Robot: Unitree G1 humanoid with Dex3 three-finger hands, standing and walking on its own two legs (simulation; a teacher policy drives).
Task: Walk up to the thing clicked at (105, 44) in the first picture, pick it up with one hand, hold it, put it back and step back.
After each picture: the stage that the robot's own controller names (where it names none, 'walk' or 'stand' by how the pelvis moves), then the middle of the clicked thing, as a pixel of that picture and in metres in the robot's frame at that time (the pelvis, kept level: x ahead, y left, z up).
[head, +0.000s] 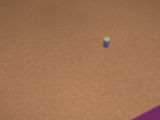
stand; (106, 42) +1.40 -0.27 -0.72
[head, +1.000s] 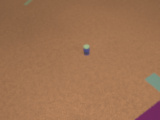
walk; (86, 50) +1.30 +0.06 -0.70
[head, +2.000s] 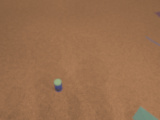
walk; (58, 85) +0.78 +0.23 -0.69
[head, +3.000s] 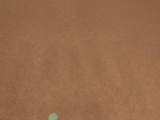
stand; (53, 119) +0.42 +0.20 -0.70
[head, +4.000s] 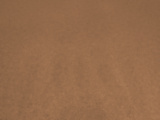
stand; out of the picture +0.40 +0.21 -0.72
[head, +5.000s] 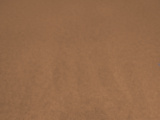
stand; out of the picture +0.38 +0.22 -0.73
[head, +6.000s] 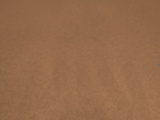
stand; out of the picture +0.38 +0.22 -0.73
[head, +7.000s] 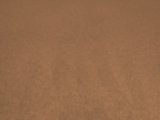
stand; out of the picture +0.37 +0.22 -0.73
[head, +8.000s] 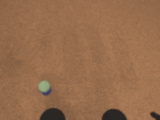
go down; (45, 88) +0.43 +0.21 -0.51
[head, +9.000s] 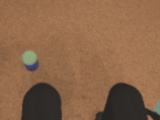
go down; (30, 61) +0.47 +0.23 -0.31
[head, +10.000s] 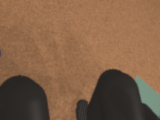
close in; out of the picture +0.45 +0.26 -0.24
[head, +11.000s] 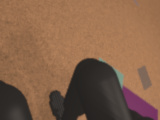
close; out of the picture +0.44 +0.29 -0.23
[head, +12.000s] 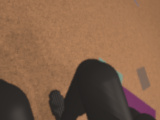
close; out of the picture +0.44 +0.29 -0.23
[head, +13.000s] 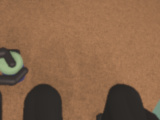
lift; (13, 68) +0.36 +0.25 -0.08
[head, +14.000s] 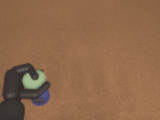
hold; (37, 88) +0.33 +0.16 +0.04
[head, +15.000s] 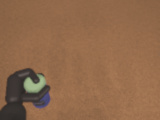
hold; (38, 91) +0.33 +0.17 +0.00
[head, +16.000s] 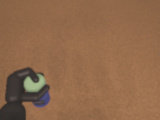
hold; (38, 91) +0.33 +0.17 +0.00
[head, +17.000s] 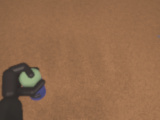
crouch; (34, 85) +0.36 +0.18 -0.05
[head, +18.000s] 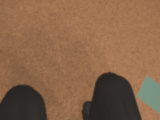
lower; out of the picture +0.49 +0.27 -0.11
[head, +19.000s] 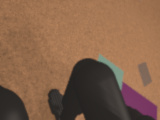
lower; out of the picture +0.44 +0.30 -0.23
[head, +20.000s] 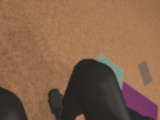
lower; out of the picture +0.44 +0.30 -0.23
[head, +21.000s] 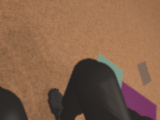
lower; out of the picture +0.45 +0.30 -0.23
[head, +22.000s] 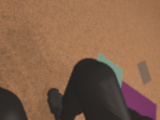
lower; out of the picture +0.45 +0.30 -0.23
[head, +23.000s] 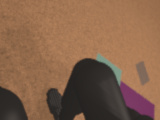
open; out of the picture +0.45 +0.30 -0.23
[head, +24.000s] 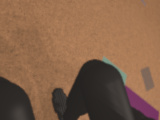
stand; out of the picture +0.44 +0.30 -0.23
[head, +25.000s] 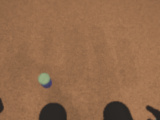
walk; (45, 81) +0.46 +0.22 -0.48
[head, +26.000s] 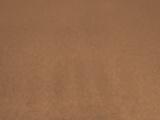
stand; out of the picture +0.41 +0.20 -0.66
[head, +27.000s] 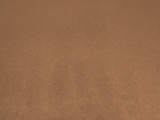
stand; out of the picture +0.41 +0.20 -0.67
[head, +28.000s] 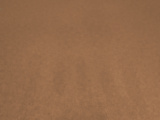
stand; out of the picture +0.41 +0.19 -0.69
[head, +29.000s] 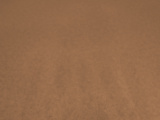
stand; out of the picture +0.41 +0.21 -0.72
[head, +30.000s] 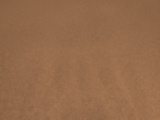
stand; out of the picture +0.39 +0.21 -0.73
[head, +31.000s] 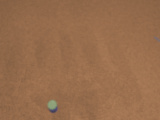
walk; (52, 106) +0.44 +0.18 -0.70
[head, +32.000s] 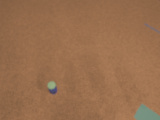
walk; (52, 88) +0.62 +0.26 -0.69
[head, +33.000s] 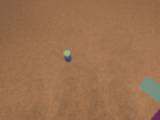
walk; (67, 56) +0.94 +0.22 -0.70
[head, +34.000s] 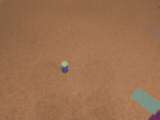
stand; (64, 67) +1.01 +0.20 -0.72
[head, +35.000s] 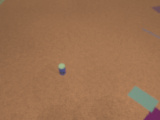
stand; (62, 69) +1.03 +0.22 -0.72
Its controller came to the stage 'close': yes
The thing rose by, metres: 0.71
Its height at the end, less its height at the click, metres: +0.00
